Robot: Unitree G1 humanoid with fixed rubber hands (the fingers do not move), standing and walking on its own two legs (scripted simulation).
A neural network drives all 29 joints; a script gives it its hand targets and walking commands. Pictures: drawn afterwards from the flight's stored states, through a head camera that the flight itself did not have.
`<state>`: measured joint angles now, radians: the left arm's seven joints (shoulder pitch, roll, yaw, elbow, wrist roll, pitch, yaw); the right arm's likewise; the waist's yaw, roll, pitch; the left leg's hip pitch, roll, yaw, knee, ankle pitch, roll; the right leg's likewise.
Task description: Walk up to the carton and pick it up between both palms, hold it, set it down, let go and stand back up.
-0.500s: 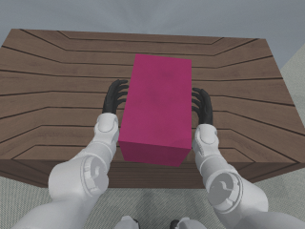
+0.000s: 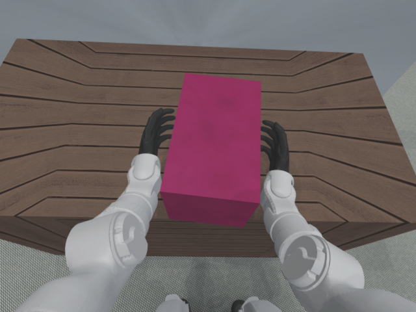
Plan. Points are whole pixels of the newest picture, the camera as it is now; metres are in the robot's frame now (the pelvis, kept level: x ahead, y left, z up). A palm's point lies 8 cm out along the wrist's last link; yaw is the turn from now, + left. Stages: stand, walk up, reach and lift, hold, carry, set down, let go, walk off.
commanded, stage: reach and lift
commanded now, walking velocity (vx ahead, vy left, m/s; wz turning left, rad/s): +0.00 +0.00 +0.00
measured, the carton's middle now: (214, 151) +0.43 -0.02 -0.03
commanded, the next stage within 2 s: none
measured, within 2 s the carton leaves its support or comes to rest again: leaves its support in 1.08 s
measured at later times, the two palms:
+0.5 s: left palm (151, 148) +0.43 +0.11 +0.01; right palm (277, 163) +0.37 -0.14 +0.00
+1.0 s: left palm (152, 151) +0.41 +0.11 +0.01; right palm (279, 163) +0.37 -0.15 +0.01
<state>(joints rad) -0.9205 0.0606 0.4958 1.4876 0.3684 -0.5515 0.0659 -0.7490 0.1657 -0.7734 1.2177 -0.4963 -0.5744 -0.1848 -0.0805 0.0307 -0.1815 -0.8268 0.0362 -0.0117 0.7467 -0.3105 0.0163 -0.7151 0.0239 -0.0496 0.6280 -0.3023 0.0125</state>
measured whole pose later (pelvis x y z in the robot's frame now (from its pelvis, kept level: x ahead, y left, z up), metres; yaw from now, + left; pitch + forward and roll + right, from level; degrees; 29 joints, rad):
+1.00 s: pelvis +0.00 -0.01 +0.00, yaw +1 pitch +23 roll -4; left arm -0.90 0.07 0.22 1.57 0.09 -0.59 0.12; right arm -0.74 0.10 -0.48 1.34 -0.25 -0.57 -0.24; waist -0.09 0.05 -0.23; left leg -0.83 0.04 -0.03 0.72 -0.29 0.01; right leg -0.70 0.03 -0.07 0.58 -0.28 0.01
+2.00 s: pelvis -0.02 +0.00 +0.03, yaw +0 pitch +9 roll -2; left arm -0.88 0.01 0.24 1.23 0.07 -0.13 0.14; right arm -0.70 0.07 -0.31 0.94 -0.08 -0.03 -0.21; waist -0.07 0.02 -0.19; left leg -0.45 0.01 0.02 0.46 -0.17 0.03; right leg -0.36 0.00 -0.01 0.38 -0.18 0.02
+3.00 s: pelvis -0.02 -0.03 +0.04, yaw +3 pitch -3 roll -1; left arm -0.66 -0.09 0.31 0.39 0.28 0.50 0.06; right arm -0.69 0.05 -0.08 0.67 0.09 0.28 -0.24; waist -0.05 -0.06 -0.06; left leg -0.16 0.01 -0.02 0.36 -0.14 0.00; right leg -0.08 0.01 -0.06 0.30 -0.17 0.00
